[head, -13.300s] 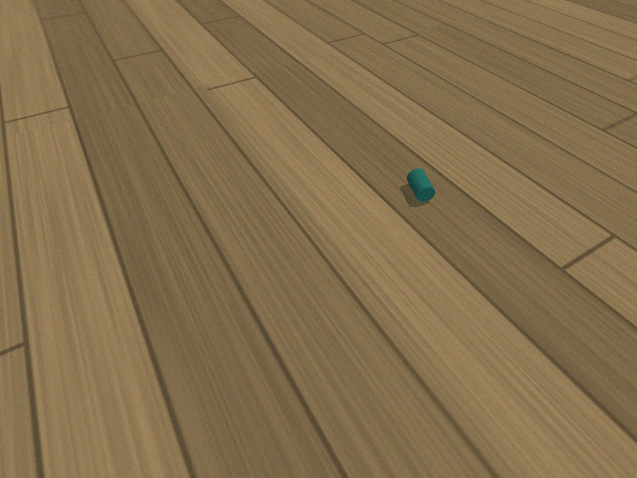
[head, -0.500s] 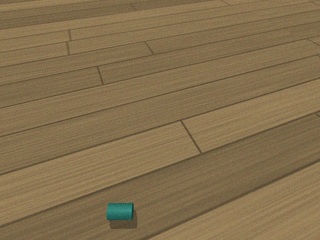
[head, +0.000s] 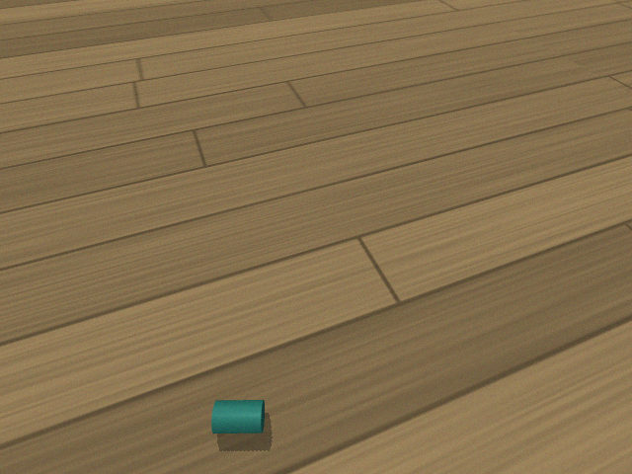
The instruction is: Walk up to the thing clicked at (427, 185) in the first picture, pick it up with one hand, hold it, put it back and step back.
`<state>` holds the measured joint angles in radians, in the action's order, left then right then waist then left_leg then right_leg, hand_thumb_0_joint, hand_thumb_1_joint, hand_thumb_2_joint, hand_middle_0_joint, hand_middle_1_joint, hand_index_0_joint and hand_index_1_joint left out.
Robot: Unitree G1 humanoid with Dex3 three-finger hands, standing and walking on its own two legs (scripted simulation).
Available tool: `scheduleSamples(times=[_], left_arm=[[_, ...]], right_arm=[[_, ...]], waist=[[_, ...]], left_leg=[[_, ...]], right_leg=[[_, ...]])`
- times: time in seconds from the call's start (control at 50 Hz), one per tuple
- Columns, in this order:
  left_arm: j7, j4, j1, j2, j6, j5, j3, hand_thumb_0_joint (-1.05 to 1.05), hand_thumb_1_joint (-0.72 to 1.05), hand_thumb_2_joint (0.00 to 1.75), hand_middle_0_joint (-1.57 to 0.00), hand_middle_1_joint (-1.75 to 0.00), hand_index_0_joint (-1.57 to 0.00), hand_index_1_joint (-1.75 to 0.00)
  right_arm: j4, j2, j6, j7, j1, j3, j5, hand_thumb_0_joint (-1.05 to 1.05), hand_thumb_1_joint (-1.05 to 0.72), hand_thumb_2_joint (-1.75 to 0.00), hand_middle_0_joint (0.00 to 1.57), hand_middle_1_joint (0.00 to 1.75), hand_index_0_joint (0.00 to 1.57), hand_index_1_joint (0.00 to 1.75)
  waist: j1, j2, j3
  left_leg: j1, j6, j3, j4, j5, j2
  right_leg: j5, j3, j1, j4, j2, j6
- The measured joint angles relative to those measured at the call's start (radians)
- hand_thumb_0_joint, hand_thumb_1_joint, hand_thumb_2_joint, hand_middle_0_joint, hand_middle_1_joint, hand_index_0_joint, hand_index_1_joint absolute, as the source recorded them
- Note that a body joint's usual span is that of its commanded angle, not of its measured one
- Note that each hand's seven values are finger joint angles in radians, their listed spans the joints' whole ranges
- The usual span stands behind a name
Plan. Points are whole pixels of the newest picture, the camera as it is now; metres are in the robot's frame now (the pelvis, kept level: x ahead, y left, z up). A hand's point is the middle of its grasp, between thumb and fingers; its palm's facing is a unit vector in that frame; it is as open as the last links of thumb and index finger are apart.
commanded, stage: rise first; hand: left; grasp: from above
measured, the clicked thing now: (239, 416) +0.43 +0.23 -0.74
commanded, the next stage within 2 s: none
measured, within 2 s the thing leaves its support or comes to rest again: neither
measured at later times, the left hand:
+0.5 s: hand out of the picture +0.15 +0.26 -0.18, palm faces -0.07 -0.92 -0.39, open 11.8 cm
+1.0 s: hand out of the picture +0.13 +0.27 -0.24, palm faces -0.18 -0.85 -0.49, open 14.1 cm
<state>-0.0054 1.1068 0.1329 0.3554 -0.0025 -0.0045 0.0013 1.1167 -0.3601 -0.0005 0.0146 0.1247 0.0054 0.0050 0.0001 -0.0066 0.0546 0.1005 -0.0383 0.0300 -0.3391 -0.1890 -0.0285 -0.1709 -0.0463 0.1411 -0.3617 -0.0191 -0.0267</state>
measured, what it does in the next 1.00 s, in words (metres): lowers itself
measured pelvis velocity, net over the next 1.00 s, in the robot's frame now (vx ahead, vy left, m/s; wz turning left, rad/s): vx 0.00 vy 0.02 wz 0.01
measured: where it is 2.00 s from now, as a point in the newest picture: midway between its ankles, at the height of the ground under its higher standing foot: outside the picture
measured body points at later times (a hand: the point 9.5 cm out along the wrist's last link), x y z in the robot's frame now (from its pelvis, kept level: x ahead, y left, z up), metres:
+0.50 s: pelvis +0.00 +0.01 -0.04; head +0.05 +0.01 +0.41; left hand +0.16 +0.31 -0.15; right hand +0.12 -0.25 -0.15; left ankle +0.00 +0.15 -0.75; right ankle +0.02 -0.14 -0.75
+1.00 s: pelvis +0.00 +0.02 -0.11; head +0.11 +0.03 +0.33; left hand +0.14 +0.31 -0.21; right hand +0.19 -0.22 -0.20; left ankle +0.00 +0.15 -0.75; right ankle +0.02 -0.14 -0.75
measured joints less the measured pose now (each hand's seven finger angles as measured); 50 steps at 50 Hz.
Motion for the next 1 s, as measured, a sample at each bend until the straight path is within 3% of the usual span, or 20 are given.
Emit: scheduleSamples(times=[0.12, 0.2, 0.3, 0.38, 0.52, 0.64, 0.76, 1.0], left_arm=[[-0.002, 0.0, 0.001, 0.001, 0.002, -0.001, 0.002, 0.0, 0.91, 0.9, -0.2, -0.3, -0.2, -0.3], [0.016, -0.059, -0.042, -0.027, -0.027, 0.021, 0.049, 0.01, 0.84, 0.91, -0.19, -0.37, -0.19, -0.37], [-0.016, -0.045, -0.166, -0.02, -0.031, -0.047, 0.123, 0.01, 0.61, 0.92, -0.16, -0.59, -0.16, -0.58], [-0.032, -0.11, -0.171, -0.015, 0.006, -0.109, 0.158, 0.0, 0.37, 0.92, -0.14, -0.78, -0.15, -0.77], [-0.019, -0.221, -0.106, -0.037, 0.136, -0.163, 0.132, 0.0, -0.12, 0.94, -0.1, -0.99, -0.11, -0.97], [-0.015, -0.363, -0.028, -0.055, 0.152, -0.211, 0.142, 0.0, -0.39, 0.96, -0.09, -1.05, -0.09, -1.05], [0.0, -0.527, 0.052, -0.059, 0.157, -0.264, 0.137, 0.0, -0.5, 0.99, -0.08, -1.07, -0.07, -1.07], [0.016, -0.751, 0.167, -0.053, 0.228, -0.286, 0.116, 0.0, -0.54, 0.96, -0.09, -1.07, -0.09, -1.07]], right_arm=[[0.0, 0.0, -0.001, 0.002, 0.003, 0.001, 0.001, 0.0, -0.9, -0.9, 0.2, 0.3, 0.2, 0.3], [-0.157, 0.012, 0.036, -0.031, 0.058, -0.008, -0.045, 0.01, -0.92, -0.91, 0.2, 0.3, 0.2, 0.3], [-0.261, 0.073, 0.059, -0.042, 0.059, 0.007, -0.035, 0.01, -0.93, -0.91, 0.2, 0.3, 0.2, 0.3], [-0.322, 0.108, 0.062, -0.036, 0.079, 0.022, -0.023, 0.01, -0.94, -0.91, 0.2, 0.3, 0.2, 0.3], [-0.414, 0.112, 0.07, -0.026, 0.099, 0.027, -0.025, 0.01, -0.93, -0.91, 0.2, 0.3, 0.2, 0.3], [-0.477, 0.109, 0.103, -0.018, 0.089, 0.041, -0.02, 0.01, -0.92, -0.91, 0.2, 0.3, 0.2, 0.3], [-0.514, 0.115, 0.115, -0.016, 0.062, 0.046, -0.014, 0.01, -0.92, -0.91, 0.2, 0.3, 0.2, 0.3], [-0.588, 0.135, 0.133, -0.008, 0.051, 0.024, -0.009, 0.01, -0.95, -0.92, 0.2, 0.3, 0.2, 0.3]], waist=[[0.001, 0.0, 0.002], [-0.006, -0.005, 0.005], [-0.018, 0.01, -0.016], [-0.022, 0.014, -0.055], [-0.026, -0.008, -0.111], [-0.017, 0.005, -0.139], [-0.014, 0.015, -0.15], [-0.024, -0.005, -0.19]], left_leg=[[0.007, -0.001, 0.001, 0.0, 0.0, -0.001], [0.116, 0.003, 0.017, -0.096, -0.032, 0.005], [0.278, -0.002, 0.02, -0.234, -0.081, 0.004], [0.361, -0.003, 0.014, -0.323, -0.127, 0.002], [0.462, 0.008, 0.012, -0.444, -0.196, 0.009], [0.609, 0.013, 0.018, -0.606, -0.273, 0.014], [0.726, 0.014, 0.025, -0.738, -0.333, 0.015], [0.908, 0.012, 0.044, -0.902, -0.395, 0.018]], right_leg=[[-0.001, 0.001, 0.007, -0.003, 0.001, 0.002], [-0.031, 0.014, 0.103, -0.083, -0.002, 0.001], [-0.076, 0.012, 0.264, -0.216, 0.004, 0.002], [-0.115, 0.004, 0.347, -0.297, 0.009, 0.001], [-0.174, 0.001, 0.44, -0.4, 0.005, -0.011], [-0.247, 0.002, 0.581, -0.551, 0.005, -0.018], [-0.302, 0.006, 0.693, -0.672, 0.008, -0.021], [-0.362, 0.019, 0.866, -0.825, 0.012, -0.023]])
